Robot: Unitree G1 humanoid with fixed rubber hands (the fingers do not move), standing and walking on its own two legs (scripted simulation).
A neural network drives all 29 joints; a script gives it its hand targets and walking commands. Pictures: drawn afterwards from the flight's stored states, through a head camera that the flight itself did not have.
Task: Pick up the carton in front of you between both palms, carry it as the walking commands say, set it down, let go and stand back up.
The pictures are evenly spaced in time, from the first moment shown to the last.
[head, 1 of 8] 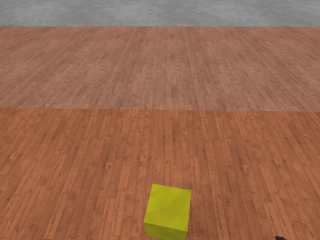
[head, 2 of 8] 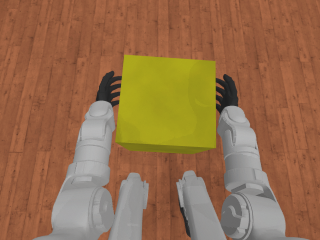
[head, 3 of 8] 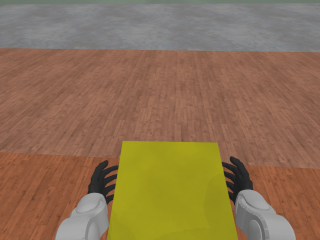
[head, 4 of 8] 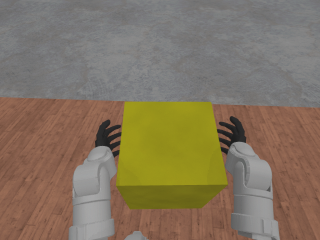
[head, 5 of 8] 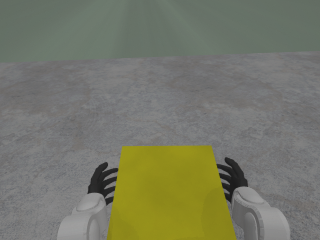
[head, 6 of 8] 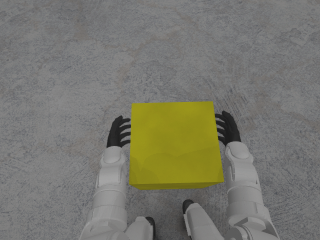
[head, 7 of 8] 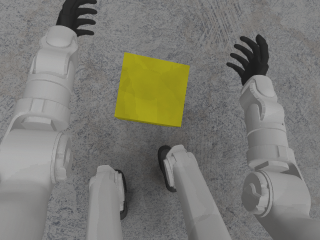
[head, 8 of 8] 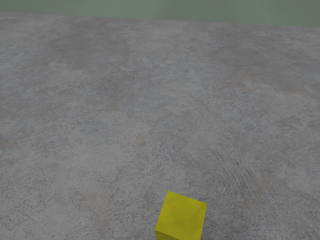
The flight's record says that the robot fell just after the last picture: no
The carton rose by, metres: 0.68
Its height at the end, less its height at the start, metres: -0.36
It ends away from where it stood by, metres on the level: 4.91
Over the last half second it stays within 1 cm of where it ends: yes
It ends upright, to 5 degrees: yes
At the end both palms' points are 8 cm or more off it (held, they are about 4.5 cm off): yes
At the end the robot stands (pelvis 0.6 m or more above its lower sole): yes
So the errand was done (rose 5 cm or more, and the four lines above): yes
